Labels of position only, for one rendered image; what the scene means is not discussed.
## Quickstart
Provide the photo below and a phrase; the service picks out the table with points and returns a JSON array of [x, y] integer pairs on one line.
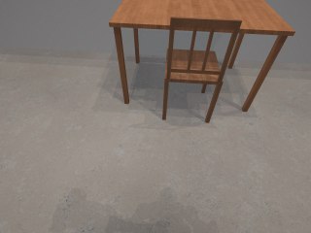
[[256, 15]]

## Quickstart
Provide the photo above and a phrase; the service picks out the chair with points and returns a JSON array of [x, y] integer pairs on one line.
[[198, 66]]

